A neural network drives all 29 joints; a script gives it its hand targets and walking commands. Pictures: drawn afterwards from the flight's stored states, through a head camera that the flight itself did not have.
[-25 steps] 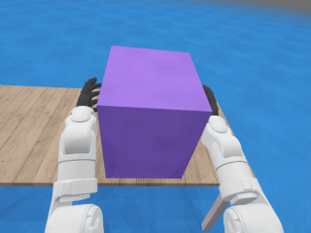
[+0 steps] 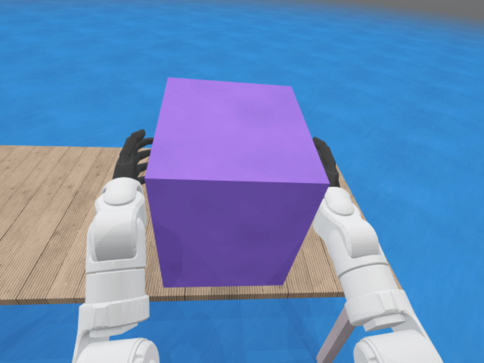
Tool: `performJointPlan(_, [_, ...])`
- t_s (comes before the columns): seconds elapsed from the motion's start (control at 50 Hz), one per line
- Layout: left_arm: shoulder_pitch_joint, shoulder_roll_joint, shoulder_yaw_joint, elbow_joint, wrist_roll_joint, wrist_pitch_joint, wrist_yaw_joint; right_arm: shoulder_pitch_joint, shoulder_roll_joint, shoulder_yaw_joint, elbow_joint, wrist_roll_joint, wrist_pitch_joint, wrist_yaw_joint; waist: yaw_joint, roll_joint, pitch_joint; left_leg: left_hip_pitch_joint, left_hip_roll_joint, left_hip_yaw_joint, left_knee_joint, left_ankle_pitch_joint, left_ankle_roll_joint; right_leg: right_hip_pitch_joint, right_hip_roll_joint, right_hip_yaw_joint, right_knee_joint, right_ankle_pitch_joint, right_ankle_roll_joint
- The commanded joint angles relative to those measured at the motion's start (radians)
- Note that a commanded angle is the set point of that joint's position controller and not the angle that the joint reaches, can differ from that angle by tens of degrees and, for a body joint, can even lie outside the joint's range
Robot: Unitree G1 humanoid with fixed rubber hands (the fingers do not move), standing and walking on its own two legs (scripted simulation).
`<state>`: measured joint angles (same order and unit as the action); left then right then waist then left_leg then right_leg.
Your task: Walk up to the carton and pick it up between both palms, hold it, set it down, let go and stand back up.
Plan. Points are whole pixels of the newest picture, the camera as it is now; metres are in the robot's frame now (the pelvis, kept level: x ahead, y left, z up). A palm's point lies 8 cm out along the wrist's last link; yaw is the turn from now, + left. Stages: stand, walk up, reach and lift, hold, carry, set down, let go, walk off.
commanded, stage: hold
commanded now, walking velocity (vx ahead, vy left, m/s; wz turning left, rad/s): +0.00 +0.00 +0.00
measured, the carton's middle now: (227, 186) +0.39 +0.02 +0.14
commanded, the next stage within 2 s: none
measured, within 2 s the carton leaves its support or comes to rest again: neither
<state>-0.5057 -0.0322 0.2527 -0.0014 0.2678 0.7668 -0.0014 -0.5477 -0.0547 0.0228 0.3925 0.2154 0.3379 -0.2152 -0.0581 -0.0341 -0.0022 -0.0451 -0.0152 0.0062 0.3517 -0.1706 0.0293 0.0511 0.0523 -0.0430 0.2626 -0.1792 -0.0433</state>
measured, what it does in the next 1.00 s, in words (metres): stands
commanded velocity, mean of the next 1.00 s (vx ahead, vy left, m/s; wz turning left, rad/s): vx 0.00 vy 0.00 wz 0.00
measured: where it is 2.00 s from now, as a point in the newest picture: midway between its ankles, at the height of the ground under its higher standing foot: outside the picture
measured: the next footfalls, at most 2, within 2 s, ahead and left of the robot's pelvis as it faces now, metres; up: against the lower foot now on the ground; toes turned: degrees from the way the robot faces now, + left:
none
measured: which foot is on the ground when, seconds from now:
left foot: down 0.00-1.00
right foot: down 0.00-1.00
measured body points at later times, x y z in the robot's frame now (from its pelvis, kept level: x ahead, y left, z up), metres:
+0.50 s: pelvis -0.02 -0.01 +0.00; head -0.07 +0.02 +0.45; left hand +0.35 +0.16 +0.19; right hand +0.35 -0.15 +0.18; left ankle +0.02 +0.10 -0.75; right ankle -0.01 -0.09 -0.75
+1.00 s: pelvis +0.00 +0.00 +0.00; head -0.05 +0.02 +0.45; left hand +0.36 +0.17 +0.19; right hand +0.37 -0.14 +0.18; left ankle +0.02 +0.10 -0.75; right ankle -0.01 -0.09 -0.75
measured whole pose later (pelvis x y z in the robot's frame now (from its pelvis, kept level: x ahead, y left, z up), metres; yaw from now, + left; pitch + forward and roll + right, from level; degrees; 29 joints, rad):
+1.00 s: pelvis +0.00 +0.00 +0.00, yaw +0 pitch -7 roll -1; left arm -0.54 -0.02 0.26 0.04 0.27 0.75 -0.01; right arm -0.58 -0.05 0.00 0.43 0.20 0.32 -0.21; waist -0.06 -0.03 0.00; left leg -0.06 -0.02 0.00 0.35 -0.17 0.03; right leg 0.04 0.05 -0.05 0.26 -0.18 -0.04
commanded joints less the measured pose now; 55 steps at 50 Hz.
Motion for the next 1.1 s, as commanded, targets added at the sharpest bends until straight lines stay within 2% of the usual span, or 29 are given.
performJointPlan(0.0, [-0.699,-0.543,-0.578,-0.163,-0.167,-0.087,-0.135,-0.878,0.581,0.396,-0.376,0.058,-0.074,0.093,-0.015,0.081,-0.408,0.245,0.009,-0.017,0.013,0.374,-0.053,-0.059,-0.004,-0.021,-0.014,0.274,0.072])
performJointPlan(0.06, [-0.726,-0.539,-0.557,-0.112,-0.157,-0.089,-0.141,-0.897,0.583,0.365,-0.333,0.045,-0.071,0.099,-0.005,0.079,-0.381,0.195,0.004,-0.017,-0.007,0.265,-0.040,-0.078,-0.019,-0.007,-0.018,0.199,0.072])
performJointPlan(0.12, [-0.737,-0.540,-0.518,-0.055,-0.144,-0.093,-0.148,-0.914,0.575,0.336,-0.292,0.026,-0.072,0.101,-0.016,0.058,-0.364,0.172,0.004,-0.017,-0.028,0.206,-0.036,-0.064,-0.024,-0.008,-0.028,0.167,0.071])
performJointPlan(0.18, [-0.751,-0.546,-0.509,-0.046,-0.153,-0.096,-0.153,-0.947,0.596,0.338,-0.293,0.027,-0.073,0.098,-0.001,0.051,-0.371,0.172,0.000,-0.011,-0.026,0.192,-0.028,-0.063,-0.030,-0.011,-0.026,0.168,0.078])
performJointPlan(0.22, [-0.774,-0.557,-0.505,-0.048,-0.150,-0.102,-0.156,-0.933,0.604,0.333,-0.278,0.024,-0.070,0.101,-0.008,0.036,-0.384,0.173,-0.001,-0.011,-0.029,0.197,-0.022,-0.059,-0.031,-0.001,-0.030,0.191,0.076])
performJointPlan(0.24, [-0.763,-0.558,-0.520,-0.063,-0.156,-0.107,-0.157,-0.945,0.608,0.336,-0.300,0.031,-0.076,0.095,-0.017,0.052,-0.401,0.183,-0.009,-0.011,-0.020,0.213,-0.031,-0.045,-0.027,-0.002,-0.022,0.212,0.078])
performJointPlan(0.26, [-0.750,-0.559,-0.507,-0.033,-0.150,-0.104,-0.153,-0.957,0.607,0.342,-0.286,0.030,-0.076,0.096,-0.008,0.061,-0.383,0.183,-0.008,-0.012,-0.021,0.221,-0.034,-0.049,-0.024,-0.007,-0.022,0.206,0.078])
performJointPlan(0.32, [-0.787,-0.525,-0.483,-0.023,-0.141,-0.112,-0.160,-0.973,0.609,0.318,-0.260,0.015,-0.074,0.098,-0.008,0.028,-0.379,0.166,-0.013,-0.008,-0.041,0.142,-0.016,-0.060,-0.035,-0.003,-0.031,0.152,0.089])
performJointPlan(0.36, [-0.788,-0.536,-0.480,-0.003,-0.132,-0.115,-0.158,-0.947,0.620,0.317,-0.240,0.014,-0.076,0.104,-0.014,0.055,-0.360,0.149,-0.012,0.000,-0.043,0.131,-0.019,-0.071,-0.035,-0.006,-0.025,0.145,0.087])
performJointPlan(0.38, [-0.788,-0.541,-0.469,-0.009,-0.136,-0.117,-0.157,-0.959,0.615,0.322,-0.236,0.015,-0.077,0.109,-0.003,0.019,-0.385,0.154,-0.010,-0.006,-0.040,0.144,-0.017,-0.056,-0.031,-0.004,-0.028,0.141,0.082])
performJointPlan(0.4, [-0.795,-0.535,-0.469,-0.002,-0.129,-0.119,-0.155,-0.961,0.608,0.313,-0.225,0.006,-0.078,0.109,0.008,0.043,-0.374,0.159,-0.005,-0.008,-0.049,0.147,-0.021,-0.055,-0.033,-0.007,-0.030,0.134,0.082])
performJointPlan(0.42, [-0.805,-0.532,-0.473,-0.027,-0.136,-0.125,-0.152,-0.957,0.619,0.309,-0.239,0.002,-0.082,0.111,-0.013,0.041,-0.402,0.159,-0.007,-0.003,-0.040,0.139,-0.022,-0.054,-0.027,-0.009,-0.028,0.121,0.079])
performJointPlan(0.46, [-0.806,-0.538,-0.473,0.005,-0.134,-0.125,-0.143,-1.002,0.606,0.300,-0.228,0.007,-0.090,0.112,0.008,0.039,-0.397,0.166,-0.010,-0.015,-0.049,0.118,-0.019,-0.065,-0.027,-0.009,-0.032,0.095,0.083])
performJointPlan(0.52, [-0.843,-0.557,-0.484,-0.003,-0.143,-0.130,-0.134,-1.022,0.617,0.316,-0.236,0.015,-0.099,0.115,0.012,0.049,-0.427,0.162,-0.008,-0.014,-0.031,0.148,-0.020,-0.075,-0.031,-0.001,-0.024,0.113,0.077])
performJointPlan(0.54, [-0.849,-0.573,-0.510,-0.022,-0.143,-0.130,-0.134,-1.025,0.618,0.307,-0.222,0.020,-0.097,0.117,0.007,0.081,-0.403,0.173,-0.004,-0.014,-0.032,0.155,-0.028,-0.086,-0.027,-0.009,-0.025,0.121,0.074])
performJointPlan(0.6, [-0.853,-0.563,-0.517,-0.031,-0.154,-0.135,-0.128,-0.998,0.609,0.296,-0.218,0.010,-0.101,0.120,-0.016,0.075,-0.427,0.179,0.002,-0.023,-0.035,0.142,-0.033,-0.097,-0.027,-0.013,-0.027,0.085,0.069])
performJointPlan(0.64, [-0.825,-0.558,-0.491,0.018,-0.132,-0.126,-0.125,-0.998,0.588,0.290,-0.208,0.010,-0.100,0.122,-0.009,0.083,-0.415,0.174,-0.006,-0.014,-0.030,0.158,-0.034,-0.097,-0.019,-0.010,-0.028,0.100,0.071])
performJointPlan(0.7, [-0.805,-0.566,-0.507,-0.027,-0.144,-0.120,-0.129,-0.980,0.590,0.300,-0.224,0.015,-0.103,0.119,-0.015,0.101,-0.426,0.194,0.003,-0.020,-0.019,0.204,-0.043,-0.075,-0.025,-0.011,-0.023,0.158,0.071])
performJointPlan(0.72, [-0.798,-0.550,-0.499,-0.034,-0.139,-0.119,-0.130,-0.971,0.599,0.307,-0.226,0.017,-0.097,0.117,-0.011,0.072,-0.430,0.186,-0.001,-0.020,-0.014,0.208,-0.038,-0.063,-0.020,-0.011,-0.019,0.157,0.076])
performJointPlan(0.74, [-0.813,-0.551,-0.509,-0.039,-0.154,-0.120,-0.132,-0.960,0.600,0.305,-0.200,0.024,-0.090,0.114,-0.020,0.075,-0.406,0.180,-0.002,-0.018,-0.012,0.199,-0.035,-0.073,-0.027,-0.009,-0.021,0.156,0.075])
performJointPlan(0.82, [-0.767,-0.559,-0.519,-0.083,-0.159,-0.118,-0.128,-0.936,0.588,0.336,-0.258,0.045,-0.098,0.107,-0.019,0.078,-0.471,0.229,0.000,-0.020,0.013,0.325,-0.051,-0.034,-0.015,-0.011,-0.007,0.268,0.065])
performJointPlan(0.84, [-0.733,-0.558,-0.522,-0.053,-0.143,-0.110,-0.131,-0.928,0.598,0.363,-0.270,0.043,-0.094,0.103,-0.010,0.063,-0.442,0.230,-0.002,-0.021,0.014,0.348,-0.043,-0.036,-0.017,-0.012,-0.006,0.307,0.075])
performJointPlan(0.88, [-0.724,-0.542,-0.534,-0.122,-0.156,-0.112,-0.138,-0.895,0.578,0.382,-0.316,0.052,-0.094,0.093,-0.015,0.065,-0.468,0.232,-0.002,-0.016,0.024,0.382,-0.050,0.004,-0.018,-0.004,-0.004,0.370,0.081])
performJointPlan(0.92, [-0.708,-0.536,-0.540,-0.126,-0.160,-0.106,-0.140,-0.889,0.588,0.394,-0.325,0.066,-0.094,0.091,-0.017,0.072,-0.447,0.254,0.003,-0.016,0.032,0.425,-0.051,-0.015,-0.012,-0.012,0.001,0.385,0.079])
performJointPlan(0.96, [-0.688,-0.535,-0.552,-0.156,-0.162,-0.100,-0.135,-0.906,0.584,0.409,-0.379,0.071,-0.090,0.092,0.002,0.066,-0.474,0.256,0.004,-0.026,0.033,0.438,-0.052,0.004,-0.002,-0.015,0.016,0.393,0.085])
performJointPlan(0.98, [-0.665,-0.524,-0.549,-0.162,-0.165,-0.097,-0.134,-0.873,0.583,0.416,-0.371,0.071,-0.086,0.089,0.004,0.060,-0.447,0.260,0.003,-0.022,0.032,0.441,-0.052,-0.009,-0.007,-0.015,0.007,0.397,0.083])
performJointPlan(1.0, [-0.713,-0.531,-0.561,-0.203,-0.177,-0.099,-0.132,-0.875,0.563,0.418,-0.378,0.076,-0.087,0.091,-0.012,0.068,-0.473,0.263,0.006,-0.018,0.043,0.454,-0.054,-0.021,0.000,-0.013,0.006,0.396,0.076])
performJointPlan(1.04, [-0.684,-0.536,-0.564,-0.197,-0.168,-0.089,-0.132,-0.843,0.565,0.418,-0.358,0.078,-0.075,0.094,-0.002,0.072,-0.434,0.266,0.015,-0.028,0.039,0.475,-0.058,-0.036,-0.002,-0.018,-0.002,0.367,0.074])
performJointPlan(1.08, [-0.687,-0.526,-0.570,-0.225,-0.179,-0.086,-0.134,-0.872,0.557,0.427,-0.422,0.082,-0.079,0.093,0.001,0.068,-0.463,0.263,0.009,-0.022,0.041,0.469,-0.057,-0.018,0.002,-0.017,0.003,0.386,0.076])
